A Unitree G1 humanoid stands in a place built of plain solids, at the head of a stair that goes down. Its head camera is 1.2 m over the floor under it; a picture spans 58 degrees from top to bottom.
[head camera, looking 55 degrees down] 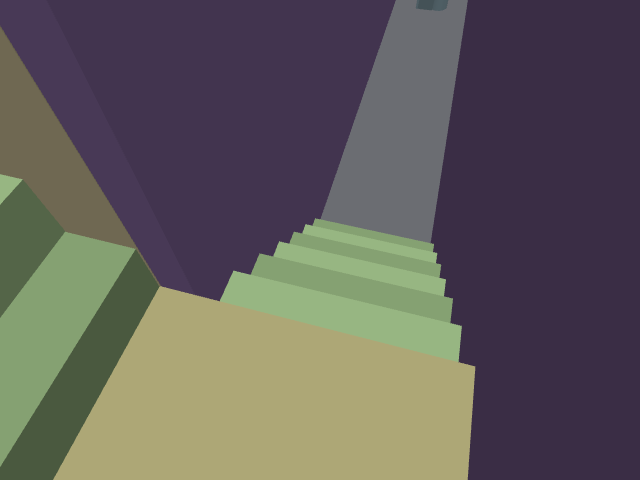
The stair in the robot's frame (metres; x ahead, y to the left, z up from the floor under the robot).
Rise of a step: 0.21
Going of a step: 0.22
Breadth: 0.86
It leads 15 degrees to the right of straight ahead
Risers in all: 7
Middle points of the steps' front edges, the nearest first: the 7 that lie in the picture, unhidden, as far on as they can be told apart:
0.52 -0.03 0.00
0.73 -0.08 -0.21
0.95 -0.14 -0.42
1.16 -0.20 -0.63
1.38 -0.26 -0.85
1.59 -0.32 -1.06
1.81 -0.38 -1.27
